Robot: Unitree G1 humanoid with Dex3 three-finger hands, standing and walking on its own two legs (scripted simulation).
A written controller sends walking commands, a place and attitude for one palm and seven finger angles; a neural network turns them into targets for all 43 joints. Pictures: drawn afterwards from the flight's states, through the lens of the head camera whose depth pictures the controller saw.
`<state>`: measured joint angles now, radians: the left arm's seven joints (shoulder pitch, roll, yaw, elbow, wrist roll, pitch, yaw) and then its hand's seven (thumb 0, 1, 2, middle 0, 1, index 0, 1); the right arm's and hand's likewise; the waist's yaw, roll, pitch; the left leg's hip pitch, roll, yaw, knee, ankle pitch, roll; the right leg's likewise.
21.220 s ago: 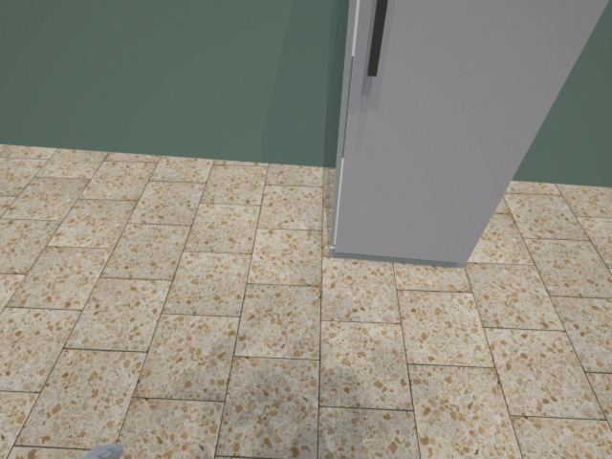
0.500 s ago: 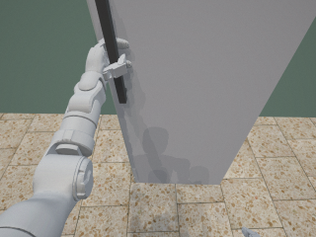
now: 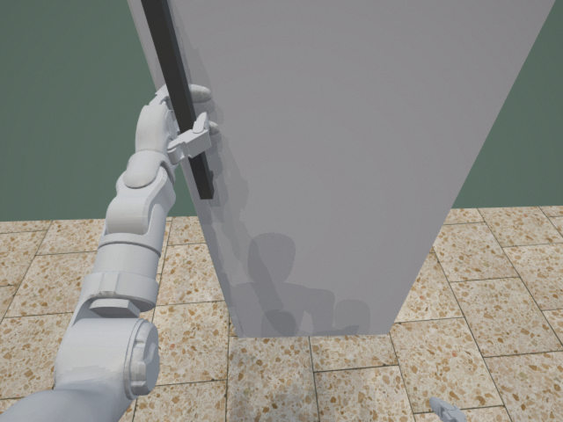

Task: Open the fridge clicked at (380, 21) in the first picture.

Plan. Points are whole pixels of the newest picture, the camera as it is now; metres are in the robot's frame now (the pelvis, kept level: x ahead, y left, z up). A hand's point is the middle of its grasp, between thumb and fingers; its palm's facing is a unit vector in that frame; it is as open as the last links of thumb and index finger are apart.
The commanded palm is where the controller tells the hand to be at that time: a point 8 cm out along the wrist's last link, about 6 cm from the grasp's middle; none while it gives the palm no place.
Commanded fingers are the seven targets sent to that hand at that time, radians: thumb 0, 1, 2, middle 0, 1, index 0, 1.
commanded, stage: pull the door a little, standing still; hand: left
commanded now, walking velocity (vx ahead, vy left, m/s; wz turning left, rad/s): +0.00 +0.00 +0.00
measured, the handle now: (188, 110) +0.48 +0.15 +0.22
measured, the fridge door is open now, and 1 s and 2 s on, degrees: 0 10 21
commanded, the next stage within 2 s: walk backward, drawing the door open in 0.66 s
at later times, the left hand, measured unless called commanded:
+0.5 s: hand (202, 139) +0.43 +0.12 +0.21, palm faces +0.04 -1.00 +0.00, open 5.7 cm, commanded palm +0.36 +0.17 +0.21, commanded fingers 0.00 0.90 0.90 -0.45 -1.40 -0.45 -1.40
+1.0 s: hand (198, 184) +0.35 +0.11 +0.19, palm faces +0.06 -0.97 -0.22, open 6.9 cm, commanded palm +0.32 +0.17 +0.20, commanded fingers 0.00 0.90 0.90 -0.45 -1.40 -0.45 -1.40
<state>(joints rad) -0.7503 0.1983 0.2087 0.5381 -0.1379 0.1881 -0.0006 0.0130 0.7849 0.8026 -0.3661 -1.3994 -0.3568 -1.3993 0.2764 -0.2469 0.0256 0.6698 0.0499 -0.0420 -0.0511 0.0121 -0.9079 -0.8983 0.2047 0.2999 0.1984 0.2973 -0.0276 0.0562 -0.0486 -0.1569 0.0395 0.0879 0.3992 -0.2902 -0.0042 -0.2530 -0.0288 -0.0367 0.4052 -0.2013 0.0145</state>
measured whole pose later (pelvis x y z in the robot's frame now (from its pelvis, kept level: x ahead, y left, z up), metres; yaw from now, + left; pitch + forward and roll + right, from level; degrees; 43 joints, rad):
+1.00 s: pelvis +0.09 -0.01 +0.01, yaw -1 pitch +6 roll +1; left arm 0.22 0.23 0.04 -0.59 -0.08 0.03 0.06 -0.04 0.62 0.75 -0.45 -1.38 -0.24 -1.28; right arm 0.13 -0.23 0.02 0.49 -0.02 0.07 -0.06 0.01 -0.91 -0.90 0.20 0.30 0.20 0.30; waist 0.02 0.05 -0.03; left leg -0.12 0.02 0.01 0.49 -0.25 -0.01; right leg -0.30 -0.05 -0.06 0.65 -0.23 0.01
